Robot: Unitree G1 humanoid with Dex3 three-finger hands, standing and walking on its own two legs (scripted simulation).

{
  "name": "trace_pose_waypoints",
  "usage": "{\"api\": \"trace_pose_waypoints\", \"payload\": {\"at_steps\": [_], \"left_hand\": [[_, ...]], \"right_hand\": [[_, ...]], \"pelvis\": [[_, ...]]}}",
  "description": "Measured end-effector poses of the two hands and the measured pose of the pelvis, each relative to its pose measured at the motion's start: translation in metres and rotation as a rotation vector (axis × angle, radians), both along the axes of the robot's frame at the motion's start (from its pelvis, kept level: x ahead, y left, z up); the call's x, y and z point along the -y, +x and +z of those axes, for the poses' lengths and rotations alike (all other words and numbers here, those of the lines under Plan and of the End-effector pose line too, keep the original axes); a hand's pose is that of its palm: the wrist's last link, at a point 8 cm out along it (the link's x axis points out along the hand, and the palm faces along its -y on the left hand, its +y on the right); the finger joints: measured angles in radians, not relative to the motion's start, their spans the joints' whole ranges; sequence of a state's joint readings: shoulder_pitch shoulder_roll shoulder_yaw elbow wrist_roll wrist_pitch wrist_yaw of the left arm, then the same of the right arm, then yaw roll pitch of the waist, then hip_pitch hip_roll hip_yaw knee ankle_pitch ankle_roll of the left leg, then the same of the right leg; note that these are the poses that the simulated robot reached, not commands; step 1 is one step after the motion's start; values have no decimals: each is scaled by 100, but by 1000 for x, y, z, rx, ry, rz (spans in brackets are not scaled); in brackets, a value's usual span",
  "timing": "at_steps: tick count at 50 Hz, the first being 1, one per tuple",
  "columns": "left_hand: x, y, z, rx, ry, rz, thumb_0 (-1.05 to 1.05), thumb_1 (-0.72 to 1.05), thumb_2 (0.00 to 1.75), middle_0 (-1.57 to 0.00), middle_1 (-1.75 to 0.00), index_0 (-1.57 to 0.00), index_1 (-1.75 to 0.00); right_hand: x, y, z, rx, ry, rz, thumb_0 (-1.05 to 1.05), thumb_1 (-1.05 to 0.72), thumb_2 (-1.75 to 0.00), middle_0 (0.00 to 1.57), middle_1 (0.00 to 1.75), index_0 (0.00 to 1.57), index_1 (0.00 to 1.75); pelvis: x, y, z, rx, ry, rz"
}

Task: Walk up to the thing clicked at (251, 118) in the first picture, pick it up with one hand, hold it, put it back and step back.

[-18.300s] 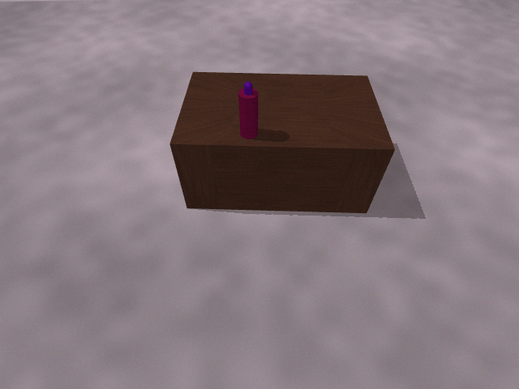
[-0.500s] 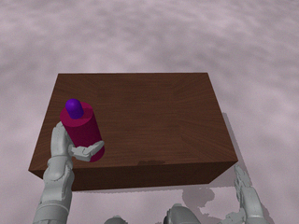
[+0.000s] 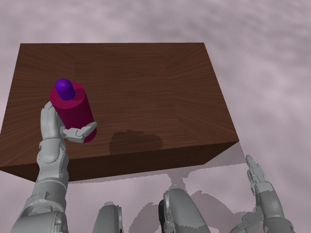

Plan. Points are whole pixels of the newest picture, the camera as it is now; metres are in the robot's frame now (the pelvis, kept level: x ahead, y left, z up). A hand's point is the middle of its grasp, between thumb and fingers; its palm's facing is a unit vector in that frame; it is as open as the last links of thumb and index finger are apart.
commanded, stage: crouch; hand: left
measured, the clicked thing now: (75, 111) +0.42 +0.16 +0.01
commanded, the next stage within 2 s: lower in 0.32 s
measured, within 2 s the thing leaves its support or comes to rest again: neither
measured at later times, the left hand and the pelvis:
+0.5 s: hand (83, 119) +0.44 +0.16 -0.07, palm faces +0.07 -1.00 -0.02, open 10.0 cm; pelvis +0.00 +0.00 -0.03, yaw +0 degrees
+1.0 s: hand (87, 128) +0.45 +0.16 -0.14, palm faces +0.09 -1.00 -0.03, open 10.0 cm; pelvis -0.01 +0.00 -0.07, yaw -1 degrees
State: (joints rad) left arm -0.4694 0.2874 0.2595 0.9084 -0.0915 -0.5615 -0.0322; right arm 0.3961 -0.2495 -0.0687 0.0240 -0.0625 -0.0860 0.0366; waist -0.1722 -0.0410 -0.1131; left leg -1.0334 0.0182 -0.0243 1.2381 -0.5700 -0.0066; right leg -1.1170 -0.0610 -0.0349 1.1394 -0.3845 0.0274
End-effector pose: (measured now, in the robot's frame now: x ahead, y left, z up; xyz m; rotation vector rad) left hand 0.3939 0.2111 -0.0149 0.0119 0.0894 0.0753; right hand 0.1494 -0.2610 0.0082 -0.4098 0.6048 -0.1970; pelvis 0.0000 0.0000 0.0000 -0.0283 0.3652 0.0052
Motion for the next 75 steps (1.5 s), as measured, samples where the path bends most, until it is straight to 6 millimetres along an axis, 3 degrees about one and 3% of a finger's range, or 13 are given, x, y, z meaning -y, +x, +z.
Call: {"api": "trace_pose_waypoints", "payload": {"at_steps": [10,27,47,68,75], "left_hand": [[1,11,-26,-20,10,-9,0,-36,106,-68,-98,-73,-98],[3,23,-54,-33,6,2,0,-36,106,-68,-98,-73,-98],[0,26,-119,-51,7,17,0,-36,106,-68,-98,-73,-98],[-1,27,-137,-26,4,18,0,-36,106,-69,-98,-73,-98],[-3,29,-137,-16,-1,27,-1,-32,88,-72,-88,-77,-87]], "right_hand": [[2,1,-10,2,-12,0,-1,56,-4,6,5,5,5],[5,1,2,48,-75,10,-1,56,-5,6,5,6,5],[5,-1,-3,50,-171,31,-1,54,-5,6,5,6,5],[-2,-2,0,88,-204,50,-1,55,-5,6,5,6,5],[-2,-7,1,91,-214,51,-1,55,-4,6,5,6,5]], "pelvis": [[2,-2,-18,-41,-2,3],[4,-5,-34,-78,-6,4],[2,-10,-69,-153,-21,-2],[-1,-16,-84,-165,-28,2],[-1,-20,-87,-163,-29,3]]}}
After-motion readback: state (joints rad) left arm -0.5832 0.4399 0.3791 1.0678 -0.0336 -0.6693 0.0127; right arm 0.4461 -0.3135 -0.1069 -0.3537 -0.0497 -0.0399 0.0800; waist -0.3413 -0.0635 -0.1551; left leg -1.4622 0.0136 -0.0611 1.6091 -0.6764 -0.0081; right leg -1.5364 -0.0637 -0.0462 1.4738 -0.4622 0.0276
